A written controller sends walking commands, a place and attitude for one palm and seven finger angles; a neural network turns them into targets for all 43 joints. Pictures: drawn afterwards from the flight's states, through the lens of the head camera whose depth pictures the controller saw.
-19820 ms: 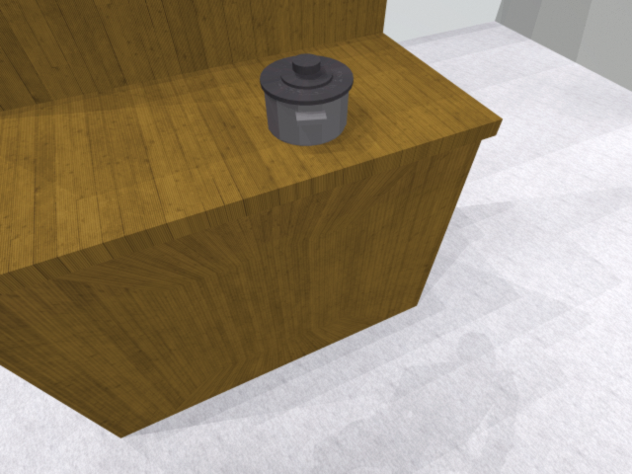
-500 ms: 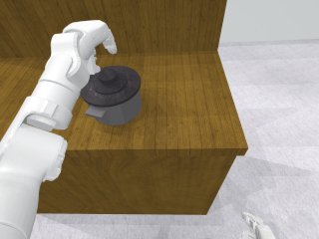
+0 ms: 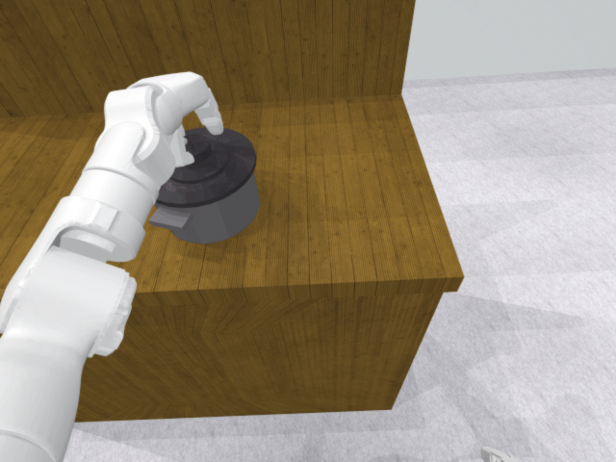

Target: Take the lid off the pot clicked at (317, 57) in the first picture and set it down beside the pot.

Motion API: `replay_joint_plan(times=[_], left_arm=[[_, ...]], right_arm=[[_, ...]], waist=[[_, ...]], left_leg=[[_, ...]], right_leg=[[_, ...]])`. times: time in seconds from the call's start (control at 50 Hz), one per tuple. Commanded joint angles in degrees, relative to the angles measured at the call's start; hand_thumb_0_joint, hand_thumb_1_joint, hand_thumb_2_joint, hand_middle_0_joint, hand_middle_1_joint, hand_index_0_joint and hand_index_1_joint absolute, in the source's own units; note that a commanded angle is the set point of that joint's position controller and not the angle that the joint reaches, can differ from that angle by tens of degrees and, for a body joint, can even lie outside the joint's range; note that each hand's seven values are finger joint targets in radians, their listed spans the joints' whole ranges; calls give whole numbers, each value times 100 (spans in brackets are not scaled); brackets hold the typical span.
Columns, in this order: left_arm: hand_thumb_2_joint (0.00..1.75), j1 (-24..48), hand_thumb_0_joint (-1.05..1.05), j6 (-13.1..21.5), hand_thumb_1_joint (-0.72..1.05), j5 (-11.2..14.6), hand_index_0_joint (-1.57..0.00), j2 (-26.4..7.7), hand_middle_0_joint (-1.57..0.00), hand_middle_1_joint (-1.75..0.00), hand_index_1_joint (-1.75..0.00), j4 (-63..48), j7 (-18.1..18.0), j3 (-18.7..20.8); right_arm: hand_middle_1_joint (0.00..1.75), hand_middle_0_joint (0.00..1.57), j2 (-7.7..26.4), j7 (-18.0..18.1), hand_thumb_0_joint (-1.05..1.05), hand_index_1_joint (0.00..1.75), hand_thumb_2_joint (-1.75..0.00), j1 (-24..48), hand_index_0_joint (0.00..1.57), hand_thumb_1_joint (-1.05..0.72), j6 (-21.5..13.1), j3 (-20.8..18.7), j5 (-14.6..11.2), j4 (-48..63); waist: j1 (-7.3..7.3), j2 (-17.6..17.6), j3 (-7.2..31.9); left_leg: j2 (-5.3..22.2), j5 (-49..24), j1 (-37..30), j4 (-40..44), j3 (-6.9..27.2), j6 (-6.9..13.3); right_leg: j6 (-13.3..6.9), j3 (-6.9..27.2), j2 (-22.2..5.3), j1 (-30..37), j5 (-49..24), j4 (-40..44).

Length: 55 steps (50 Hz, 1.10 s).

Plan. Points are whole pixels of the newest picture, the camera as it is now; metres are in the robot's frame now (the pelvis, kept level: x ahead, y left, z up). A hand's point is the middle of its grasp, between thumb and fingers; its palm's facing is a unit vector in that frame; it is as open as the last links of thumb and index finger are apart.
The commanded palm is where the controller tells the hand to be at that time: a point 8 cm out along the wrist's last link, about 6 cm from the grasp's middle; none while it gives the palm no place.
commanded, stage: lower the open fingers around the knob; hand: left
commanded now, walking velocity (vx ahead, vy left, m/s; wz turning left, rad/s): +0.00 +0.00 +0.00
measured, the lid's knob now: (192, 149) +0.50 +0.15 +0.15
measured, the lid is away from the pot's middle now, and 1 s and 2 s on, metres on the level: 0.00 0.00 0.00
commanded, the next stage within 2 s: close the fingers and squeeze the knob in 0.90 s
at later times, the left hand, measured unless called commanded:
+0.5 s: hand (184, 146) +0.48 +0.15 +0.18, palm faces -0.33 -0.07 -0.94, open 10.1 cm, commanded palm +0.46 +0.16 +0.23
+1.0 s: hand (176, 150) +0.47 +0.16 +0.17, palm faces -0.32 -0.08 -0.94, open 10.2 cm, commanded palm +0.46 +0.16 +0.23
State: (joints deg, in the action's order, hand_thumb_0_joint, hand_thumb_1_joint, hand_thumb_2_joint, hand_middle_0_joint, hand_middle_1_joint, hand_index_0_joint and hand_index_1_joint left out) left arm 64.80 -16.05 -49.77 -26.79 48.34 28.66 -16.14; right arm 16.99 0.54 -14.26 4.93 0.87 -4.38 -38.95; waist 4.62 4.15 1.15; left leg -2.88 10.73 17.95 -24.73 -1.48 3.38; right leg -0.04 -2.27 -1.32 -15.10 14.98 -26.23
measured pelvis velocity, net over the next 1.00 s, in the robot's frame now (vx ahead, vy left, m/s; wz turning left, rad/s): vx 0.00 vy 0.00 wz -0.01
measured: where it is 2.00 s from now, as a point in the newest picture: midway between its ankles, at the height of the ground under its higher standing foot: outside the picture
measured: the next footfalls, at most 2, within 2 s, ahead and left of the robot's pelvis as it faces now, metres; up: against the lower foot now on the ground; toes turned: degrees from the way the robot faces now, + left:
none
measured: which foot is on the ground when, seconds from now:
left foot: down 0.00-1.00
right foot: down 0.00-1.00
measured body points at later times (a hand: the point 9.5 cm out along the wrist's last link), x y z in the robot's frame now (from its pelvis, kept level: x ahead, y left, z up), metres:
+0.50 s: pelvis +0.01 +0.00 +0.00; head +0.03 -0.03 +0.45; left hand +0.49 +0.15 +0.23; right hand +0.11 -0.26 -0.13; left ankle +0.02 +0.09 -0.74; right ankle -0.02 -0.12 -0.74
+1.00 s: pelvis +0.00 +0.00 +0.00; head +0.03 -0.02 +0.45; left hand +0.49 +0.16 +0.23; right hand +0.10 -0.26 -0.13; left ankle +0.02 +0.09 -0.74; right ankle -0.02 -0.12 -0.74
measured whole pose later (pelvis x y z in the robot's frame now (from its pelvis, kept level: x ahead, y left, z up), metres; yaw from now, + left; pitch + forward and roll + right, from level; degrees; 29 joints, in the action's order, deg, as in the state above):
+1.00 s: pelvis +0.00 +0.00 +0.00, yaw +0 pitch +5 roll +0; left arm 63.3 -15.1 -50.2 -27.1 50.7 25.7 -15.6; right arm 16.4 0.2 -13.6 6.0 1.1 -4.8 -37.7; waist 4.5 3.6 2.1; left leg -2.8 11.7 19.4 -26.0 -1.9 3.6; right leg 0.2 -1.8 -1.2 -16.3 15.3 -26.7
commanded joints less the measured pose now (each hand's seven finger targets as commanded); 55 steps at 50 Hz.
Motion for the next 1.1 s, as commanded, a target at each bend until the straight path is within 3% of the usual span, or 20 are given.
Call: replay_joint_plan(times=[0.0,0.1,0.16,0.22,0.3,0.38,0.46,0.52,0.56,0.64,0.66,0.68,0.76,0.78,0.86,0.92,0.98,1.0,1.06,1.08], left_arm=[[163,3626,0,84,-37,-268,-86,-1628,-86,-8,-8,-921,-304,684],[163,2103,0,73,-37,-131,-86,-764,-86,-8,-8,-303,-237,213],[163,2758,0,93,-37,-37,-86,-926,-86,-8,-8,-862,-267,259],[163,3890,0,201,-37,-164,-86,-1526,-86,-8,-8,-1934,-363,634],[163,2084,0,42,-37,-78,-86,-1028,-86,-8,-8,301,-316,429],[163,3196,0,165,-37,-184,-86,-1154,-86,-8,-8,-1175,-411,391],[163,2321,0,129,-37,-126,-86,-1279,-86,-8,-8,-182,-408,600],[163,2734,0,160,-37,-201,-86,-1569,-86,-8,-8,-493,-399,722],[163,2392,0,148,-37,-86,-86,-945,-86,-8,-8,-439,-360,315],[163,2561,0,164,-37,-144,-86,-1346,-86,-8,-8,-845,-344,578],[163,2500,0,176,-37,-48,-86,-1092,-86,-8,-8,-1092,-336,420],[163,2425,0,181,-37,-125,-86,-1502,-86,-8,-8,-1147,-365,781],[163,2288,0,109,-37,-13,-86,-1058,-86,-8,-8,-704,-318,384],[163,2382,0,106,-37,-94,-86,-1397,-86,-8,-8,-688,-361,611],[163,2436,0,96,-37,-70,-86,-1007,-86,-8,-8,-577,-377,324],[163,2414,0,103,-37,-188,-86,-1388,-86,-8,-8,-267,-406,575],[163,2917,0,149,-37,-159,-86,-1184,-86,-8,-8,-1010,-410,419],[110,2779,0,141,-17,-170,-60,-1129,-60,-49,-49,-904,-396,419],[111,2532,0,102,-14,-62,-59,-872,-59,-58,-58,-701,-361,300],[111,2628,0,120,-13,-110,-58,-1216,-58,-60,-60,-815,-372,544]], right_arm=[[30,20,667,48,0,30,-90,195,20,-90,-318,-267,47,663],[30,20,677,-77,0,30,-90,203,20,-90,-239,-258,7,754],[30,20,730,-49,0,30,-90,288,20,-90,-151,-296,-5,780],[30,20,648,24,0,30,-90,248,20,-90,-346,-326,55,812],[30,20,722,-9,0,30,-90,53,20,-90,-208,-229,-25,576],[30,20,653,-27,0,30,-90,257,20,-90,-180,-289,37,765],[30,20,715,-6,0,30,-90,154,20,-90,-133,-238,8,723],[30,20,676,29,0,30,-90,214,20,-90,-146,-233,-1,766],[30,20,659,-2,0,30,-90,211,20,-90,-135,-269,-8,797],[30,20,684,-6,0,30,-90,244,20,-90,-117,-269,-15,813],[30,20,686,-22,0,30,-90,299,20,-90,-111,-283,10,879],[30,20,675,-27,0,30,-90,252,20,-90,-128,-298,22,858],[30,20,695,-11,0,30,-90,270,20,-90,-67,-269,-34,796],[30,20,691,-1,0,30,-90,246,20,-90,-67,-249,-40,758],[30,20,687,10,0,30,-90,245,20,-90,-82,-255,-24,763],[30,20,692,39,0,30,-90,183,20,-90,-89,-220,-27,718],[30,20,661,5,0,30,-90,222,20,-90,-103,-276,9,777],[30,20,661,4,0,30,-90,224,20,-90,-123,-282,16,788],[30,20,673,-17,0,30,-90,160,20,-90,-108,-291,17,752],[30,20,667,-20,0,30,-90,149,20,-90,-105,-275,15,722]], waist=[[-42,-408,2387],[-81,-660,1801],[4,-639,1841],[34,-281,2870],[-23,-1027,1511],[-30,-429,2534],[-46,-649,2018],[-58,-772,2221],[3,-617,2055],[-48,-612,2177],[-31,-439,2358],[-103,-483,2479],[10,-627,1829],[-35,-763,1860],[7,-493,1925],[-21,-702,1913],[-2,-436,2444],[0,-381,2421],[44,-350,2170],[-8,-554,2225]], left_leg=[[-54,-1166,-1589,81,387,143],[-10,-1334,-1313,30,303,98],[-4,-1076,-1318,57,289,141],[-8,-1700,-2093,-86,437,181],[-18,-1032,-1040,70,271,96],[-14,-1507,-1637,-49,322,121],[-22,-1401,-1211,-47,269,131],[-31,-1308,-1242,-16,240,159],[-5,-1603,-1365,-82,260,155],[-4,-1499,-1458,-59,264,156],[-4,-1787,-1585,-111,296,164],[15,-1855,-1650,-143,318,153],[-1,-1317,-1289,-29,262,151],[6,-1193,-1245,0,273,136],[-1,-1263,-1340,-22,291,129],[-8,-1024,-1189,-10,249,125],[15,-1345,-1579,-48,342,119],[24,-1517,-1669,-91,357,123],[33,-1618,-1638,-93,384,111],[36,-1490,-1574,-63,383,106]], right_leg=[[-229,37,257,150,-1742,244],[-203,-57,264,-119,-1719,231],[-224,-24,226,-68,-1649,294],[-218,83,273,138,-2057,199],[-179,-90,286,-194,-1645,224],[-217,39,217,97,-1992,137],[-223,-3,239,101,-2005,201],[-195,62,218,273,-2091,166],[-213,6,222,19,-2084,212],[-205,36,241,93,-2047,194],[-223,22,224,121,-2177,185],[-210,46,240,188,-2195,148],[-215,-33,249,-39,-1855,278],[-201,-25,269,10,-1776,231],[-234,-34,250,-122,-1723,244],[-204,-3,269,-45,-1653,216],[-224,9,250,-19,-1773,173],[-234,-1,266,-109,-1798,170],[-246,-55,273,-267,-1743,239],[-227,-30,286,-124,-1760,206]])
